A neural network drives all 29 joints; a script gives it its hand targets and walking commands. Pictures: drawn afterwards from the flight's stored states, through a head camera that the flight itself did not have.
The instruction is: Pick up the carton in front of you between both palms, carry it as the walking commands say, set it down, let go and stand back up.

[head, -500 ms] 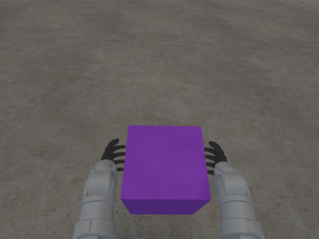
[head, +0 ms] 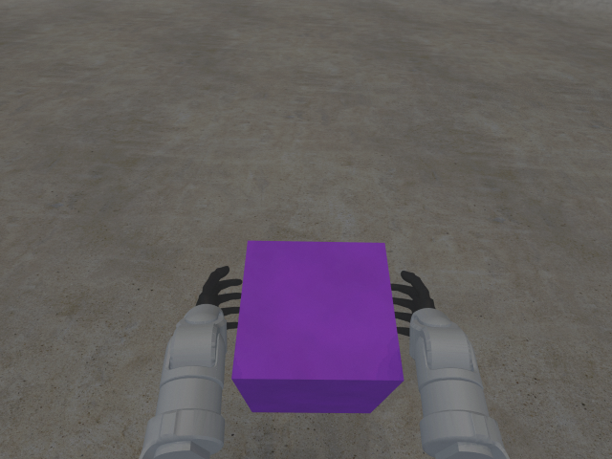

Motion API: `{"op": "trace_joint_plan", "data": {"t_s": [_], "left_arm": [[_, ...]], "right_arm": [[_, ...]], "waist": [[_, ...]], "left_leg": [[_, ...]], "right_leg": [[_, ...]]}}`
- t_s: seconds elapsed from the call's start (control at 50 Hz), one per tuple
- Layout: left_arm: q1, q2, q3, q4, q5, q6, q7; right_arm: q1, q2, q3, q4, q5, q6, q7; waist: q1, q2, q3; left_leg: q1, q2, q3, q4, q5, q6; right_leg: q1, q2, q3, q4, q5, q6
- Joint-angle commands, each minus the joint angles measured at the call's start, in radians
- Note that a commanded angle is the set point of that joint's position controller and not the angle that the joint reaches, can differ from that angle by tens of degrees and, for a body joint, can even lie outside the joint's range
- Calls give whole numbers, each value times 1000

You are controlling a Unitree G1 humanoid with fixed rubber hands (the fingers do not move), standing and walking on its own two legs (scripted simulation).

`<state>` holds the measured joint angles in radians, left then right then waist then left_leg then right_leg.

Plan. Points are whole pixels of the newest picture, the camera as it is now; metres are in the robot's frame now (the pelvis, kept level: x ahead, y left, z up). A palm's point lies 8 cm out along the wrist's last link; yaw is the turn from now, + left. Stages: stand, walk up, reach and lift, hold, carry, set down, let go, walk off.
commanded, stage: set down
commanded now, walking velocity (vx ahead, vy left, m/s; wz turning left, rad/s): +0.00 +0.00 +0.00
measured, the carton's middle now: (313, 333) +0.33 +0.00 -0.05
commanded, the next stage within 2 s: none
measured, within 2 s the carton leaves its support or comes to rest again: neither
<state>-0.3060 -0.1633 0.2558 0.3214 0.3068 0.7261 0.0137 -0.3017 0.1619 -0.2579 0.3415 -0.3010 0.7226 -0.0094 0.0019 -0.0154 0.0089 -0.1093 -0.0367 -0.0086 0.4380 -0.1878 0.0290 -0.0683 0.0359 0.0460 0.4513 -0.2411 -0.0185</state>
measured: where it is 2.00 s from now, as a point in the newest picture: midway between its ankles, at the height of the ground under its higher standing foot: outside the picture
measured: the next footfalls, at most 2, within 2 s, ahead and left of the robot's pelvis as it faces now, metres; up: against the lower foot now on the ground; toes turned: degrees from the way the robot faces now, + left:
none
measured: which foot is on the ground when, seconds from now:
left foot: down 0.00-1.00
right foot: down 0.00-1.00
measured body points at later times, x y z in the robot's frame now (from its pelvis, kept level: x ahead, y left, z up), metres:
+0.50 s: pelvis -0.03 -0.01 -0.05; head +0.17 -0.01 +0.35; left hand +0.35 +0.15 -0.14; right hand +0.37 -0.15 -0.14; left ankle +0.04 +0.10 -0.74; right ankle +0.01 -0.11 -0.74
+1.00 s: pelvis -0.05 -0.02 -0.18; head +0.21 -0.02 +0.18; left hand +0.40 +0.15 -0.27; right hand +0.44 -0.15 -0.28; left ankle +0.04 +0.11 -0.74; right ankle +0.01 -0.11 -0.74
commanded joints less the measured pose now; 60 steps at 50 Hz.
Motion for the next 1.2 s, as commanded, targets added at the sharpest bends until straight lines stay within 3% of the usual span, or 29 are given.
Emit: {"op": "trace_joint_plan", "data": {"t_s": [0.0,0.12,0.24,0.3,0.44,0.5,0.56,0.66,0.74,0.84,1.02,1.18], "left_arm": [[-539,-981,-475,24,-257,-54,-263],[-687,-953,-252,247,-133,-148,-245],[-668,-786,-69,333,3,-319,-183],[-668,-778,-101,317,2,-426,-170],[-805,-863,-344,242,-93,-589,-172],[-868,-874,-437,173,-143,-597,-169],[-900,-886,-468,158,-167,-570,-176],[-954,-907,-392,233,-141,-485,-208],[-1006,-907,-307,290,-117,-438,-219],[-1095,-896,-273,298,-124,-441,-202],[-1264,-865,-326,251,-199,-458,-141],[-1370,-823,-294,255,-219,-446,-107]], "right_arm": [[-589,950,470,-5,253,-71,266],[-739,895,268,212,122,-174,264],[-713,721,75,325,-37,-346,226],[-715,714,105,335,-33,-448,217],[-863,809,374,264,93,-604,208],[-920,821,469,204,146,-611,202],[-962,832,501,191,167,-586,203],[-1003,853,432,298,140,-501,236],[-1055,839,349,380,120,-459,258],[-1141,809,311,418,129,-463,260],[-1293,736,361,401,198,-482,229],[-1389,677,361,446,220,-468,220]], "waist": [[3,15,-193],[2,25,-140],[12,20,-195],[16,11,-318],[25,-7,-799],[36,-8,-1046],[39,-19,-1118],[43,-32,-974],[46,-32,-900],[48,-34,-954],[51,-29,-1183],[63,-56,-1188]], "left_leg": [[137,-7,-95,-43,53,-5],[22,-8,-99,22,-25,-1],[-149,-29,-86,136,142,-8],[-210,-46,-79,211,242,-16],[-353,-79,-62,434,382,-34],[-413,-86,-51,529,422,-43],[-550,-93,-32,587,348,-49],[-787,-99,-7,646,112,-46],[-900,-101,2,699,24,-44],[-981,-107,7,792,41,-53],[-1067,-123,38,981,89,-79],[-1173,-127,60,1102,58,-86]], "right_leg": [[-132,14,61,-88,27,-21],[-257,24,49,-10,-55,-32],[-408,50,45,118,79,-24],[-473,66,41,188,171,-11],[-572,83,38,384,351,21],[-602,87,39,481,421,32],[-649,92,41,545,393,38],[-821,100,27,596,150,32],[-962,103,15,645,41,21],[-1083,111,1,744,46,22],[-1186,131,-23,933,94,34],[-1288,135,-38,1050,61,39]]}}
